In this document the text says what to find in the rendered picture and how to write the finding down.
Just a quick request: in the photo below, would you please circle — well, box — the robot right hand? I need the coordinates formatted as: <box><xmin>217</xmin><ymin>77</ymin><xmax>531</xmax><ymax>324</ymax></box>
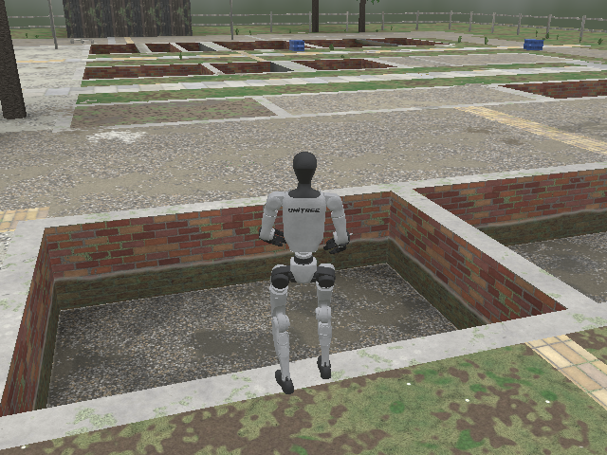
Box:
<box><xmin>323</xmin><ymin>238</ymin><xmax>346</xmax><ymax>254</ymax></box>

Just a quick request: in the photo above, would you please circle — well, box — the robot left shin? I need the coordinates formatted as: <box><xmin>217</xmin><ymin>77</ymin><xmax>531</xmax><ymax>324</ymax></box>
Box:
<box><xmin>271</xmin><ymin>317</ymin><xmax>290</xmax><ymax>382</ymax></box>

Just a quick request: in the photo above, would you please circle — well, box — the right robot foot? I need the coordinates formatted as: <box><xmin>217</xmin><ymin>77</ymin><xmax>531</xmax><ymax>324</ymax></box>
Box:
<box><xmin>317</xmin><ymin>355</ymin><xmax>331</xmax><ymax>379</ymax></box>

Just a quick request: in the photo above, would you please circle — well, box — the right robot forearm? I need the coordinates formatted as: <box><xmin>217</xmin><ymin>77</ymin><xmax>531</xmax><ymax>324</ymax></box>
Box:
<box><xmin>337</xmin><ymin>230</ymin><xmax>350</xmax><ymax>247</ymax></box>

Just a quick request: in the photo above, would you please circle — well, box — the robot right upper arm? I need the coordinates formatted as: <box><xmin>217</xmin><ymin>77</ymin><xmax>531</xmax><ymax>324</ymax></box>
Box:
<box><xmin>324</xmin><ymin>192</ymin><xmax>349</xmax><ymax>245</ymax></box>

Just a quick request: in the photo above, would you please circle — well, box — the robot left hand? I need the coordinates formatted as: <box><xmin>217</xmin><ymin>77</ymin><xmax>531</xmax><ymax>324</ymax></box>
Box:
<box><xmin>266</xmin><ymin>228</ymin><xmax>286</xmax><ymax>246</ymax></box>

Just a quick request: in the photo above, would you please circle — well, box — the robot left upper arm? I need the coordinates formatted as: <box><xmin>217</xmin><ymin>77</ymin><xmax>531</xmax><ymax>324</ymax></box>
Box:
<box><xmin>259</xmin><ymin>191</ymin><xmax>285</xmax><ymax>241</ymax></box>

